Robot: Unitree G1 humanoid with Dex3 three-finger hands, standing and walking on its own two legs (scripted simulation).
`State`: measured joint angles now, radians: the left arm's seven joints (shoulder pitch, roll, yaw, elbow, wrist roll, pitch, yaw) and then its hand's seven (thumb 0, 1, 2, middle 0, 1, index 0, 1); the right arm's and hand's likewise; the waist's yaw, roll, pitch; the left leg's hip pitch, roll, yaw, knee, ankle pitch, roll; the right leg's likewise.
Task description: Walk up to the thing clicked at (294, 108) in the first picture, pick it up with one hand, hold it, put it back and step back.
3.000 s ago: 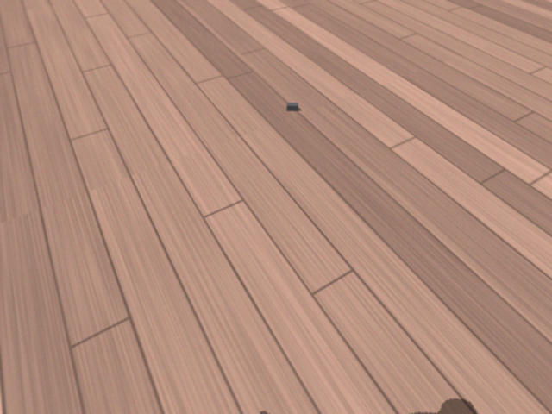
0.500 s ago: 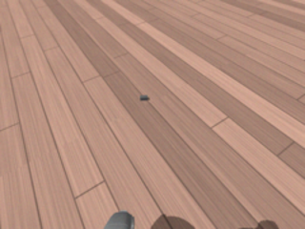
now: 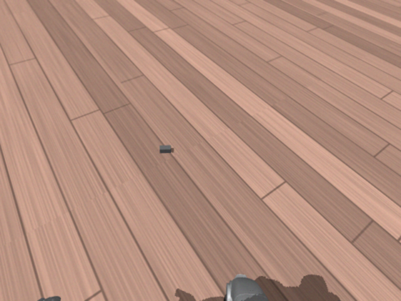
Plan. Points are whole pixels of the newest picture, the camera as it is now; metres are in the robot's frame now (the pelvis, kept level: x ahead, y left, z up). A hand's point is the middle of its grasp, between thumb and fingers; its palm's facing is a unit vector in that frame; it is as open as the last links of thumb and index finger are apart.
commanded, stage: walk up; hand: left
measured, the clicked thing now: (165, 149) +1.04 +0.18 -0.75
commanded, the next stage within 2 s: none
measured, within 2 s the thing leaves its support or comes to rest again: neither
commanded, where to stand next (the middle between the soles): +0.70 -0.07 m, yaw +4 degrees
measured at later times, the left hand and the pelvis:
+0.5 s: hand (107, 253) +0.23 +0.21 -0.14, palm faces +0.04 -0.94 -0.35, open 7.3 cm; pelvis +0.22 -0.06 +0.00, yaw +3 degrees
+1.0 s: hand (136, 171) +0.46 +0.18 -0.13, palm faces +0.02 -0.90 -0.43, open 7.3 cm; pelvis +0.40 -0.11 -0.02, yaw +3 degrees
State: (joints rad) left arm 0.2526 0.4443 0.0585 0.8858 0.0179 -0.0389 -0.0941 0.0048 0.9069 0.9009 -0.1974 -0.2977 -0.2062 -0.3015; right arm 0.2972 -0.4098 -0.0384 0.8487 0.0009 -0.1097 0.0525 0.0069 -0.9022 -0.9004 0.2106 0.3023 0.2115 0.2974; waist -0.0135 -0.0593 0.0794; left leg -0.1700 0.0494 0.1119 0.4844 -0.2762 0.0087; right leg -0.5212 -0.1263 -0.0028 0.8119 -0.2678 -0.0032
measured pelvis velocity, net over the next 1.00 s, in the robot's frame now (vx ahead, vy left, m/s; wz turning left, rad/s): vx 0.40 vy -0.11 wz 0.05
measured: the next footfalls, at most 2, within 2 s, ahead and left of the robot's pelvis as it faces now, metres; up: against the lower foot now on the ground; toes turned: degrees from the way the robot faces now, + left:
right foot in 0.12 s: +0.22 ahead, -0.18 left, +0.00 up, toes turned -4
left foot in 0.54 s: +0.37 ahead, +0.07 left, +0.00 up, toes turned +9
